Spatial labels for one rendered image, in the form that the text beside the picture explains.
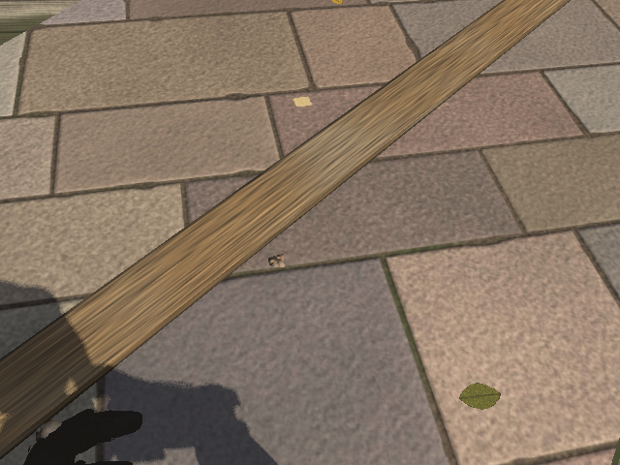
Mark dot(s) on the left robot hand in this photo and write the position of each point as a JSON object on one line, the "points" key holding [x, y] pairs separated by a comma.
{"points": [[80, 433]]}

